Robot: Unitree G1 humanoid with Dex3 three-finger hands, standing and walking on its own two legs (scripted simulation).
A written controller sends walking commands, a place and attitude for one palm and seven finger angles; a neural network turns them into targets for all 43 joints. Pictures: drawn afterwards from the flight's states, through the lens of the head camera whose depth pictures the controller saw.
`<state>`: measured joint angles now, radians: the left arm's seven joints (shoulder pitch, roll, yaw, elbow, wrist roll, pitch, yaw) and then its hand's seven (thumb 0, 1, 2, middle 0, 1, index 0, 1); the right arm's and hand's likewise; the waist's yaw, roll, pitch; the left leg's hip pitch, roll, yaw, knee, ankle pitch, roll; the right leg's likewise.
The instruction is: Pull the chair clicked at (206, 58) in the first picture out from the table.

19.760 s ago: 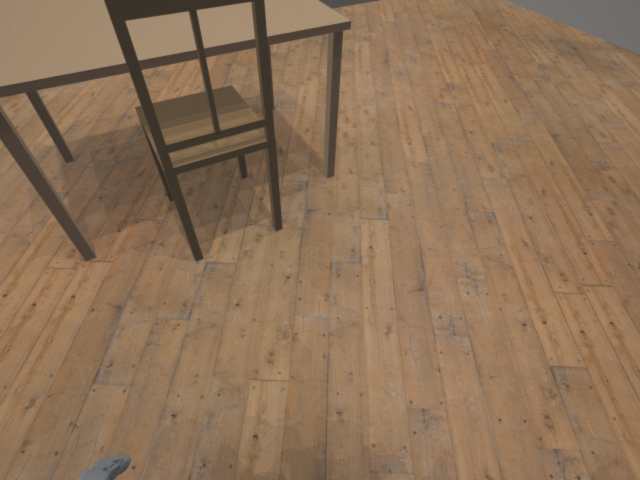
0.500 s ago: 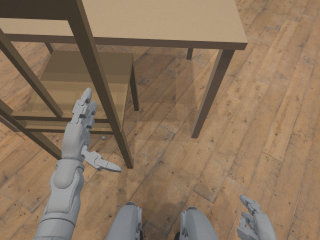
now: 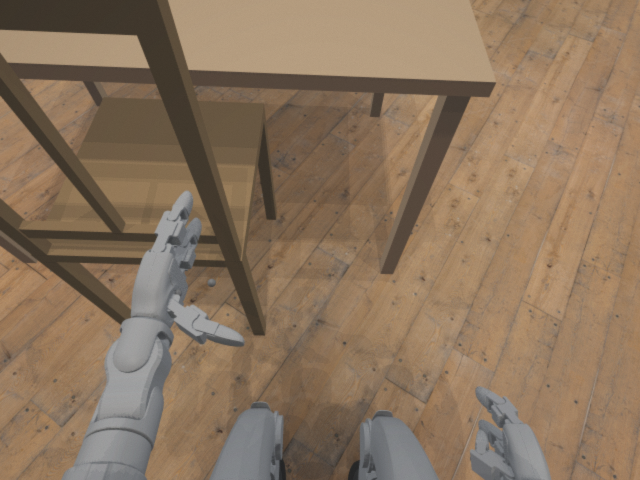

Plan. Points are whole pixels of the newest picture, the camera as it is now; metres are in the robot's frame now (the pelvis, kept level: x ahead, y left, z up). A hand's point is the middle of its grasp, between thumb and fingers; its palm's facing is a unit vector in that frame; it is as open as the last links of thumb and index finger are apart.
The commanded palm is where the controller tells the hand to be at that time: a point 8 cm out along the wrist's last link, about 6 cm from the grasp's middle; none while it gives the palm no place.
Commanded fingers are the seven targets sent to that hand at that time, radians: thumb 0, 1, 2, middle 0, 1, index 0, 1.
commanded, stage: aim the fingers beside a spindle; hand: left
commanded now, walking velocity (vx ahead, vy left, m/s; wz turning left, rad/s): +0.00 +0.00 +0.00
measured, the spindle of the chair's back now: (62, 155) +0.49 +0.35 +0.07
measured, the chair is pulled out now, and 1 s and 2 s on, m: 0.00 0.00 0.00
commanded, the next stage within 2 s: push the fingers through the gap in 0.46 s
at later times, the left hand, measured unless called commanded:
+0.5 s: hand (197, 265) +0.35 +0.16 +0.05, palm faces +0.03 -1.00 -0.08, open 16.9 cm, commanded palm +0.32 +0.20 +0.04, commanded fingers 0.00 -0.50 0.30 -0.06 -0.08 -0.06 -0.08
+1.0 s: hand (211, 254) +0.38 +0.15 +0.02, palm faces -0.03 -1.00 -0.03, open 17.0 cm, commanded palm +0.37 +0.21 +0.03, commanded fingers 0.00 -0.50 0.30 -0.06 -0.08 -0.06 -0.08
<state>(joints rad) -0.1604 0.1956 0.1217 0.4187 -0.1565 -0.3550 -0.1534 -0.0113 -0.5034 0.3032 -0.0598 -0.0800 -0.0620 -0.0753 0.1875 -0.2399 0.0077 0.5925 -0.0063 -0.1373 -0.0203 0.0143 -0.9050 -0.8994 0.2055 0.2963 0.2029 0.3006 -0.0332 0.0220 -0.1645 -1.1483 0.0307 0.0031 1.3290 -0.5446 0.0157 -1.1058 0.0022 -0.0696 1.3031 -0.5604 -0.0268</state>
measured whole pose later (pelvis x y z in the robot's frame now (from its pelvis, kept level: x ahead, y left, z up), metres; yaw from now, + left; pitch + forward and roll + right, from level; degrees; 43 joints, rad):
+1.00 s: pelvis +0.00 -0.01 +0.00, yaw +0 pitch +22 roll -1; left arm -0.32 0.24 0.17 0.57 -0.18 -0.33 -0.18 -0.01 -0.50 0.30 -0.06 -0.08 -0.05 -0.07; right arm 0.21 -0.25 0.01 0.63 0.00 -0.12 -0.03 0.01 -0.91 -0.90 0.20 0.30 0.20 0.30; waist -0.04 0.04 -0.16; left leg -1.16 0.03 0.00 1.32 -0.54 0.01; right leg -1.12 0.01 -0.07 1.30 -0.56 -0.04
